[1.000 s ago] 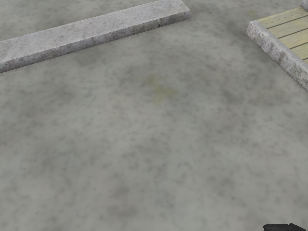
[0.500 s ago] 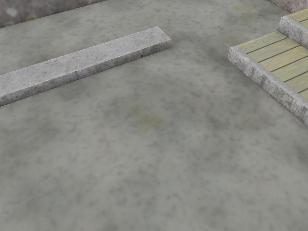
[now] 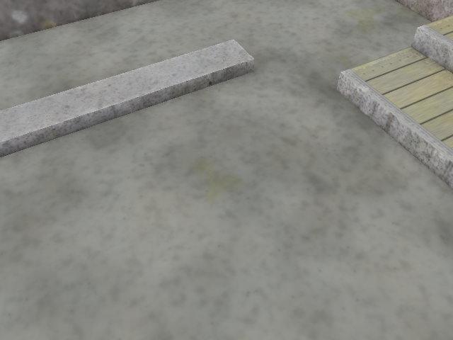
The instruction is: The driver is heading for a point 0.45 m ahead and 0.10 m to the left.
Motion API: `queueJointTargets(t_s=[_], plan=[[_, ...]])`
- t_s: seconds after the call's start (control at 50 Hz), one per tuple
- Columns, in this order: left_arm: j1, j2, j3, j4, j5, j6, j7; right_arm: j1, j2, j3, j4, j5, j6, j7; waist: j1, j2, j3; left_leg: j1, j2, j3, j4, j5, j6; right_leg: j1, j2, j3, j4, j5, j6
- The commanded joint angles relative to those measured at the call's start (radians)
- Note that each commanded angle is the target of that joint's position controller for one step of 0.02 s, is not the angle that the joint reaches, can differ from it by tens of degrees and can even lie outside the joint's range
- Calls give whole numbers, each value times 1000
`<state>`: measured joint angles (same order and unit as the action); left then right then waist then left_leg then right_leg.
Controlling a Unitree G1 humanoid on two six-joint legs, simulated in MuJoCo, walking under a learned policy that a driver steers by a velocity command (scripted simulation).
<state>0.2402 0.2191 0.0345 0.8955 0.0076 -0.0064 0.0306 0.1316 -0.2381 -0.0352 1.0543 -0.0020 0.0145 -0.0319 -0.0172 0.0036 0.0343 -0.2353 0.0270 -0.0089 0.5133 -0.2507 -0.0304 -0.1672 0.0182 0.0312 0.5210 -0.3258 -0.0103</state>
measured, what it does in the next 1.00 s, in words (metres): walks ahead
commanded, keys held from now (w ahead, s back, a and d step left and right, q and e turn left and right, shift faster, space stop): no key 0.40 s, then w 0.50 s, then no key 0.10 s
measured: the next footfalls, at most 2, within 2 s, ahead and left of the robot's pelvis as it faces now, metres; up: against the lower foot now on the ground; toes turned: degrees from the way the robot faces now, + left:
right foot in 1.10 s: +0.42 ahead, -0.08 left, +0.00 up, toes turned -1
left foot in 1.42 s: +0.38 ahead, +0.14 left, +0.00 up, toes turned +2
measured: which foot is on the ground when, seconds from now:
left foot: down 0.00-1.00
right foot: down 0.00-0.66, up 0.68-1.00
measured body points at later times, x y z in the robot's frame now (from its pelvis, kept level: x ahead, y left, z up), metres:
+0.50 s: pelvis +0.00 +0.00 +0.00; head +0.00 +0.00 +0.45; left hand +0.02 +0.25 -0.15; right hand +0.03 -0.25 -0.15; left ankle +0.01 +0.14 -0.73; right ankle -0.03 -0.11 -0.73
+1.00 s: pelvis +0.17 +0.03 +0.00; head +0.20 +0.04 +0.45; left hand +0.38 +0.26 -0.11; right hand +0.06 -0.20 -0.13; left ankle +0.03 +0.13 -0.74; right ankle +0.35 -0.11 -0.69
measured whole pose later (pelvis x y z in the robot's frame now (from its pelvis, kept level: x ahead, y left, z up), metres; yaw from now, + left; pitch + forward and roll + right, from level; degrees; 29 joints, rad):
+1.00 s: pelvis +0.17 +0.03 +0.00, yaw +0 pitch +2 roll +0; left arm 0.00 0.24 0.04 0.89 -0.02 -0.08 -0.03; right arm 0.49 -0.18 -0.01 1.09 0.00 -0.07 -0.02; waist -0.09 -0.03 0.02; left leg 0.10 -0.03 0.04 0.18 -0.32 0.03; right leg -0.64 -0.07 -0.03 0.63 0.01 -0.02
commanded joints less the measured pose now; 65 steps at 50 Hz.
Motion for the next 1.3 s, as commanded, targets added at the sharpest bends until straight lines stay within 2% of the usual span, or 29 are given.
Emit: queueJointTargets(t_s=[0.02,0.4,0.42,0.46,0.5,0.52,0.54,0.58,0.62,0.64,0.66,0.68,0.7,0.72,0.74,0.78,0.8,0.9,0.98,1.04,1.08,1.1,1.12,1.14,1.16,1.18,1.2,1.26,1.3], plan=[[21,105,20,-17,-1,-10,4,-1,-106,-19,-18,0,-7,-6,-1,-10,-23,66,16,-15,-62,166,26,-69,-45,37,-110,219,-17],[61,81,1,113,-4,-10,6,75,-79,-10,43,1,-7,-17,4,-6,8,54,7,-7,-86,129,23,-83,-33,20,-146,152,-16],[80,76,0,127,-5,-8,8,95,-67,-7,53,1,-6,-17,6,-14,-14,61,-8,10,-80,37,25,-75,-26,15,-158,44,-21],[86,123,16,126,-17,-2,13,97,-74,-12,50,11,-7,-20,17,-55,36,-21,-57,60,-3,-251,39,-117,-43,62,-189,-316,-66],[127,164,30,124,-28,-13,12,52,-54,-8,19,11,-30,-12,45,-129,104,-157,-64,80,125,-279,50,-123,-164,235,-288,-525,-141],[137,193,41,125,-33,-24,10,44,-32,-3,7,15,-47,-3,49,-187,118,-200,-51,79,228,-201,56,-109,-253,356,-343,-551,-191],[133,192,45,122,-34,-33,9,37,-36,-4,-2,19,-63,7,49,-191,140,-230,-14,45,289,-183,73,-120,-307,427,-370,-524,-225],[83,167,40,103,-35,-48,1,52,-34,-5,-13,33,-88,23,16,-168,154,-235,19,23,236,-235,108,-105,-311,399,-346,-404,-215],[6,160,38,81,-48,-46,-5,186,-35,-15,40,33,-103,29,-58,-123,109,48,-29,85,-18,-87,115,-205,-204,228,-249,-267,-146],[-9,147,34,70,-45,-48,-7,274,-53,-27,77,23,-102,29,-82,-74,75,189,-37,58,-47,-18,101,-270,-142,149,-136,-154,-117],[-31,88,16,55,-31,-57,-13,412,-115,-45,100,17,-103,26,-126,118,11,336,129,-198,-166,-98,144,-381,-43,8,191,-40,-58],[-30,51,11,14,-35,-75,-8,520,-226,-64,106,16,-111,38,-133,343,-34,436,340,-640,-338,-225,286,-582,57,-42,466,-206,-25],[-35,87,19,15,-53,-89,-10,447,-163,-39,92,4,-126,41,-85,209,17,375,391,-720,-357,-306,321,-656,-6,55,652,-218,-42],[-39,92,19,17,-63,-99,-20,362,-113,-25,59,7,-136,42,-52,128,78,334,358,-607,-351,-295,292,-710,-57,75,711,-113,-66],[-35,95,21,29,-56,-105,-25,308,-95,-17,36,7,-140,47,-31,88,83,308,306,-485,-358,-232,253,-705,-93,55,699,-14,-78],[-66,122,38,28,-36,-108,-30,286,-57,0,19,4,-132,52,-18,73,81,276,230,-297,-370,21,198,-655,-134,26,598,109,-73],[-69,110,39,30,-34,-103,-36,314,-44,5,23,0,-124,49,-20,91,65,274,203,-231,-370,128,188,-626,-135,4,562,137,-62],[-264,40,13,-46,-29,-89,-47,363,-99,2,9,-5,-103,17,-49,68,88,204,164,-96,-406,311,200,-578,-104,-63,263,283,-4],[-361,46,2,-83,-32,-91,-62,400,-119,-3,17,1,-91,7,-56,98,100,153,153,-22,-362,536,180,-398,-39,-106,74,377,-9],[-282,106,22,-72,-28,-93,-67,358,-131,-12,11,4,-82,4,21,134,24,244,177,-16,-232,761,140,-270,-8,-72,18,375,-59],[-52,169,53,7,-16,-97,-62,313,-132,-14,-8,5,-73,5,137,118,-111,248,128,7,24,856,91,-6,18,-81,-49,474,-103],[63,227,64,35,5,-95,-53,334,-112,-6,-28,-12,-76,9,158,32,-228,68,76,20,255,575,55,270,-129,51,23,821,-149],[93,266,57,46,29,-81,-49,503,18,29,-12,-27,-83,19,62,-246,-413,-191,-85,19,656,-354,-1,563,-414,374,68,1216,-339],[111,208,42,52,15,-75,-59,573,-1,22,29,7,-94,26,74,-213,-547,-209,-108,-164,829,-460,-13,552,-449,544,-39,1073,-429],[-10,182,38,33,-13,-71,-60,460,-61,5,-1,33,-93,28,60,-146,-376,-290,-50,-118,854,-405,-16,375,-403,432,-112,799,-390],[-120,128,22,10,-20,-72,-55,337,-73,0,-32,30,-86,16,47,-61,-226,-314,-1,-75,805,-327,-16,201,-340,325,-162,642,-321],[-178,88,5,4,-13,-76,-52,282,-77,-10,-41,20,-71,1,24,-14,-152,-268,33,-69,738,-271,-21,41,-298,243,-202,608,-279],[-217,90,1,31,24,-76,-50,319,-21,-8,-44,5,-37,-22,-46,-85,-102,-52,51,-38,468,-226,-20,-213,-209,90,-252,575,-232],[-197,112,6,42,32,-73,-39,295,-8,-3,-52,0,-26,-31,-41,-104,-126,-9,44,-24,303,-209,-19,-214,-207,84,-257,526,-245]])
